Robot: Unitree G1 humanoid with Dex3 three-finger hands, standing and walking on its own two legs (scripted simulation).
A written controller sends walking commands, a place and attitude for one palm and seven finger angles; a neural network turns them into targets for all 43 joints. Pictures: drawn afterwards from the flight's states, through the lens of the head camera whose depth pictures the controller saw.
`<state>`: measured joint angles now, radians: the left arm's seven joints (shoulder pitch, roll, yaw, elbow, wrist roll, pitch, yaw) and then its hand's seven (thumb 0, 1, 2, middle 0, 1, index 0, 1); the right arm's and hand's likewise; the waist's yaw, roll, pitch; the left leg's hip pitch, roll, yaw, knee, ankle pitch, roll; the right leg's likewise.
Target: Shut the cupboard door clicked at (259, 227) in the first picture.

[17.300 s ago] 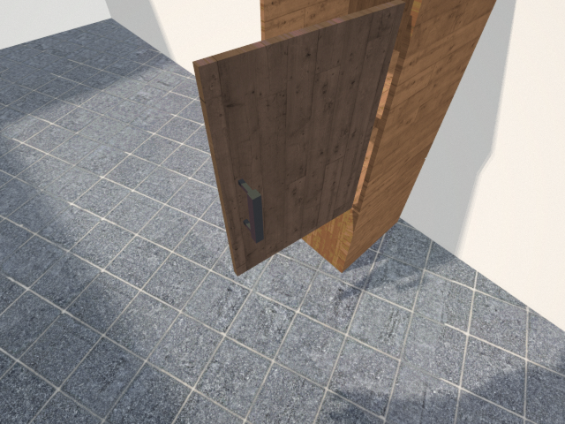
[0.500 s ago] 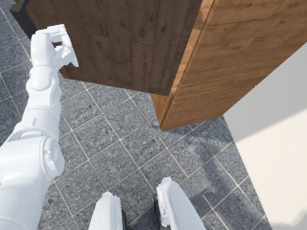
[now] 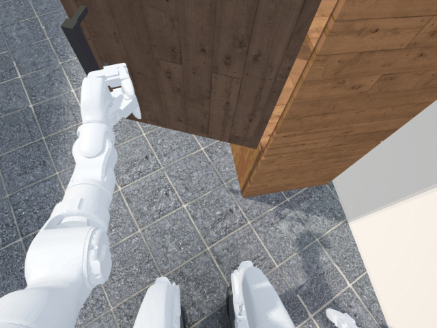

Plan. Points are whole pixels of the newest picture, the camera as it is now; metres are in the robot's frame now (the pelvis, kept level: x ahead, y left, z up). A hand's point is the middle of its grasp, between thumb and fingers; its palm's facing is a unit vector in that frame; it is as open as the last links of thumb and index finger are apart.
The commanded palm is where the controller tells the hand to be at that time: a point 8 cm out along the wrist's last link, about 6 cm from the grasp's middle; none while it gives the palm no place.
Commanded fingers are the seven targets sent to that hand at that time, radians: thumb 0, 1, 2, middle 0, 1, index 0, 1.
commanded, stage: draw the hand back to the body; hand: left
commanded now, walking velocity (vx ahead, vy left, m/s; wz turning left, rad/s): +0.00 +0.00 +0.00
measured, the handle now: (90, 50) +0.63 +0.19 +0.05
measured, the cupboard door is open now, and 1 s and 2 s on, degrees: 67 67 67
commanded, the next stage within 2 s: step back with the hand held close in 1.48 s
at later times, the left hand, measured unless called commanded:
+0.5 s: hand (55, 158) +0.35 +0.17 +0.15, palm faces +0.01 -0.99 -0.14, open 3.1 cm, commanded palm +0.32 +0.23 +0.17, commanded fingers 0.00 0.90 0.90 -1.00 -1.17 -1.00 -1.17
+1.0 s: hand out of the picture +0.25 +0.26 +0.25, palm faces +0.42 -0.83 -0.37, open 5.3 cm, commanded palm +0.20 +0.30 +0.28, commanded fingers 0.00 0.90 0.90 -0.31 -0.42 -0.31 -0.42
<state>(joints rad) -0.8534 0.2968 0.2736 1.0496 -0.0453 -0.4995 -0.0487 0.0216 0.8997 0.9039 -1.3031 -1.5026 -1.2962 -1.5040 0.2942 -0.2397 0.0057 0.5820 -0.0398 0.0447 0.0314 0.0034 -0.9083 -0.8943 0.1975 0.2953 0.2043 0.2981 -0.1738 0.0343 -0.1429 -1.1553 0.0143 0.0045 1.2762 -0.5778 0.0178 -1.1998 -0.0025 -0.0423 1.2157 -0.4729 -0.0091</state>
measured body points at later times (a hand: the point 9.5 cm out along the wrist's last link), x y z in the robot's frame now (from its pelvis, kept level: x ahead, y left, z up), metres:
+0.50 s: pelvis +0.02 +0.00 +0.08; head +0.06 +0.00 +0.53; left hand +0.35 +0.22 +0.16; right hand +0.18 -0.26 +0.00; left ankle +0.00 +0.11 -0.62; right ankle +0.05 -0.12 -0.62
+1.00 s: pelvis +0.05 +0.00 +0.12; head +0.03 -0.02 +0.57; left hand +0.22 +0.30 +0.27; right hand +0.24 -0.20 +0.03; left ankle +0.00 +0.11 -0.62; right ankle +0.05 -0.12 -0.62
